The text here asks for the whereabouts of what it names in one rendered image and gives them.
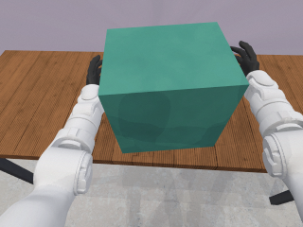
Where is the left robot upper arm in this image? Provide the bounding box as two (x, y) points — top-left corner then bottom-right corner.
(0, 147), (93, 227)

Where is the left robot forearm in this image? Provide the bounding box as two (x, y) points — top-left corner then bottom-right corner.
(33, 84), (105, 187)

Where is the robot right hand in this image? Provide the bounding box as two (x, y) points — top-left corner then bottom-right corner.
(230, 41), (259, 77)

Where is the table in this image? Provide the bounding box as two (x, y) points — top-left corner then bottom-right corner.
(0, 50), (303, 205)

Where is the carton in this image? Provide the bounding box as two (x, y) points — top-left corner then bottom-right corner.
(98, 22), (250, 153)

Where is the right robot forearm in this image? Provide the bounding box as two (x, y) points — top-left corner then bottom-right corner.
(244, 70), (303, 139)

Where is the robot left hand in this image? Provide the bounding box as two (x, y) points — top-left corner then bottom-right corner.
(86, 55), (103, 86)

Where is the right robot upper arm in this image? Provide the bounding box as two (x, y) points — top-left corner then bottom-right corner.
(262, 130), (303, 223)

